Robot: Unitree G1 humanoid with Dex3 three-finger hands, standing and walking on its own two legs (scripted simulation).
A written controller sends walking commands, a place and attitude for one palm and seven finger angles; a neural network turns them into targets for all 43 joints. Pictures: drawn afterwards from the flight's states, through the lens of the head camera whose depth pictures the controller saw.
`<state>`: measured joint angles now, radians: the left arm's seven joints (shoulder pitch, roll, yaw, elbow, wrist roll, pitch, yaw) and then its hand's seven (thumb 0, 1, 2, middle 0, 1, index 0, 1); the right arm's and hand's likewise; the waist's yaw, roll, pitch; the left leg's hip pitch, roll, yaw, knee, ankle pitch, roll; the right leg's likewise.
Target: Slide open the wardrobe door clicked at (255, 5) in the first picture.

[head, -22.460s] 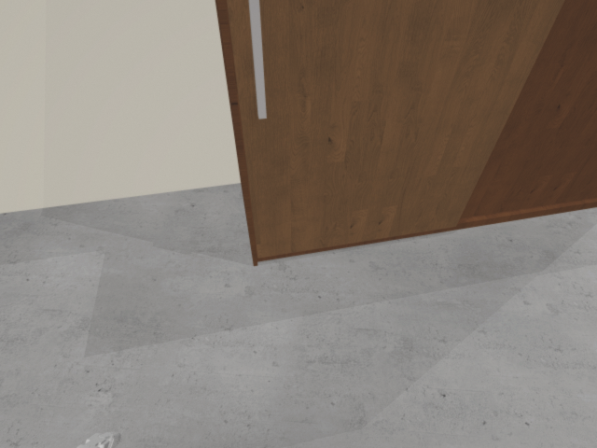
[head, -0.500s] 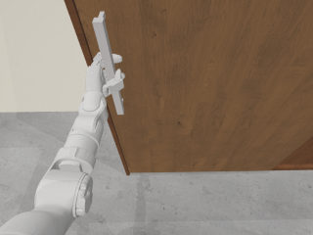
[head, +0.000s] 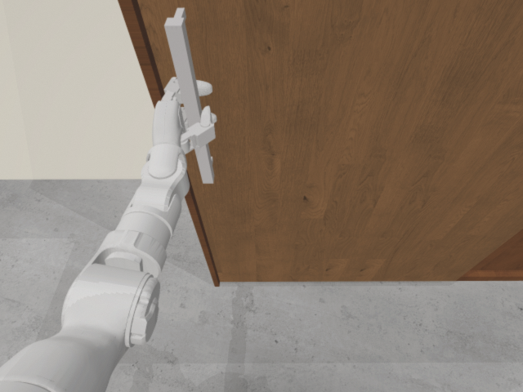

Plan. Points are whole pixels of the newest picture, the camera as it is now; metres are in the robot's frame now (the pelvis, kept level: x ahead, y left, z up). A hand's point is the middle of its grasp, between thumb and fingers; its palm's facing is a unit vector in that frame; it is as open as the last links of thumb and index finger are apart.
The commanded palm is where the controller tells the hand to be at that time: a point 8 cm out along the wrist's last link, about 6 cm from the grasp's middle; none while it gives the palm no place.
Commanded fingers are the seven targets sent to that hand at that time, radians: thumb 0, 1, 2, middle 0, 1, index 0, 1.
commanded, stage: step sideways, sliding the door along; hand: left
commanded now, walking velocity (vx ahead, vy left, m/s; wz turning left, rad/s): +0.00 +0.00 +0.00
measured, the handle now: (197, 111) +0.53 +0.13 +0.13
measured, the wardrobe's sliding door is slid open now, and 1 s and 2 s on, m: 0.00 0.06 0.39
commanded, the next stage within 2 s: none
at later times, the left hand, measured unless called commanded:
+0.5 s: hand (213, 127) +0.48 +0.09 +0.14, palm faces +0.22 -0.96 -0.16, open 6.1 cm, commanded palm +0.45 +0.08 +0.14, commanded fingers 0.00 0.90 0.90 -0.45 -1.40 -0.45 -1.40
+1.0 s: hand (252, 124) +0.49 +0.03 +0.13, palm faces +0.41 -0.90 -0.17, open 6.4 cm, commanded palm +0.46 -0.01 +0.14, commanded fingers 0.00 0.90 0.90 -0.45 -1.40 -0.45 -1.40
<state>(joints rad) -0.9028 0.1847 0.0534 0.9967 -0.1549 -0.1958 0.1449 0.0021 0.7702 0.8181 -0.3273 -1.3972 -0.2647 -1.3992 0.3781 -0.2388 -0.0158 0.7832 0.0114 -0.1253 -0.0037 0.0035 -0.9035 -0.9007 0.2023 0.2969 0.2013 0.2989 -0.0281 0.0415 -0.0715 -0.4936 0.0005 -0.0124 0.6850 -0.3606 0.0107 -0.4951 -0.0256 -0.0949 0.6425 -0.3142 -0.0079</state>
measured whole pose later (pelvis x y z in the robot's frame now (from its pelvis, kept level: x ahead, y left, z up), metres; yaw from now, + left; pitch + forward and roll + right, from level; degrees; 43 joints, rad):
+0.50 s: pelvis +0.03 -0.08 +0.00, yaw +3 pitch +0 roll -1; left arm -0.83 0.26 0.05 0.81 -0.16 -0.08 0.14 -0.01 0.75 0.85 -0.38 -1.36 -0.20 -1.40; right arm 0.26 -0.20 0.02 0.73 0.05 -0.04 -0.08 0.00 -0.91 -0.90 0.21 0.30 0.20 0.30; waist 0.03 0.09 0.14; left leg -0.30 0.10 -0.04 0.72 -0.36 -0.05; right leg -0.33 0.03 -0.10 0.65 -0.32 -0.06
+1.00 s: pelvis +0.10 -0.21 +0.00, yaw +11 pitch -1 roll +1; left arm -0.62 0.21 0.09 0.40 -0.11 -0.04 0.15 -0.01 0.72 0.85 -0.44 -1.40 -0.17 -1.40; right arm 0.11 -0.22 -0.03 0.62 0.06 -0.08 -0.07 0.00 -0.90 -0.90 0.20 0.30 0.20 0.30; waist 0.08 0.10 0.24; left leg -0.34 0.14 -0.03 0.99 -0.54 -0.04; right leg -0.37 -0.05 -0.10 0.68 -0.30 -0.03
